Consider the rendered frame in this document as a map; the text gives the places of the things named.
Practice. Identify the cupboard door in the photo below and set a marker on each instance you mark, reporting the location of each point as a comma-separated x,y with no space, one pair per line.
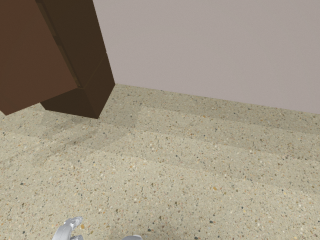
32,68

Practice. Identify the robot left hand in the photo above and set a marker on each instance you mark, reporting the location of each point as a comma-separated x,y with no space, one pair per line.
64,231

